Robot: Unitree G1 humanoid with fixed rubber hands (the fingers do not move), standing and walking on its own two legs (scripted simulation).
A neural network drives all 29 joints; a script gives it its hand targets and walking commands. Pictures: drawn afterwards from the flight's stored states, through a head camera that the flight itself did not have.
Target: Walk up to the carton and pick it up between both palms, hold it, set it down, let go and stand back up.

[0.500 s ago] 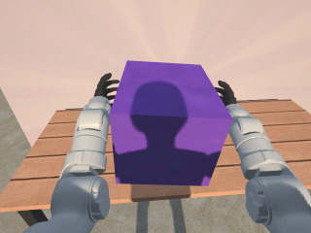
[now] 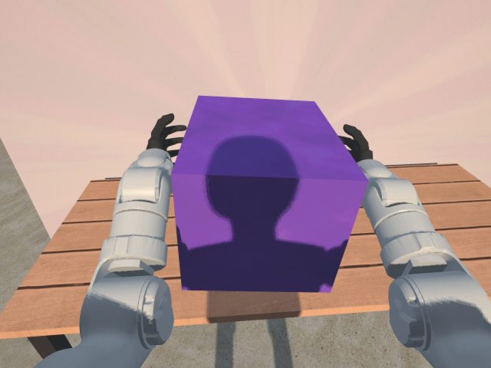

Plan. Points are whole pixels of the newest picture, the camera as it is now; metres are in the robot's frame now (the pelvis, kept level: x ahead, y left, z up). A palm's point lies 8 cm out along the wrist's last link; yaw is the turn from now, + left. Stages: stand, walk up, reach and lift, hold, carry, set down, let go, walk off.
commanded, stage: reach and lift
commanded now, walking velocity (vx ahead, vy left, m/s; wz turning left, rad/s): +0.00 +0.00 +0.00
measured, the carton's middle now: (257, 183) +0.40 +0.01 +0.18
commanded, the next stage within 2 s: hold in 0.06 s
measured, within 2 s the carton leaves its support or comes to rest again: neither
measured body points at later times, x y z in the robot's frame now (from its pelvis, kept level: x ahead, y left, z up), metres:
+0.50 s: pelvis +0.00 +0.00 +0.00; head -0.10 +0.01 +0.44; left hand +0.38 +0.17 +0.27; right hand +0.38 -0.16 +0.25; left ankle +0.03 +0.11 -0.74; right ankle +0.04 -0.13 -0.74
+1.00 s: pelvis +0.00 +0.00 +0.00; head -0.11 +0.01 +0.44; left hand +0.38 +0.17 +0.27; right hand +0.38 -0.16 +0.25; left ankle +0.03 +0.11 -0.74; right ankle +0.04 -0.13 -0.74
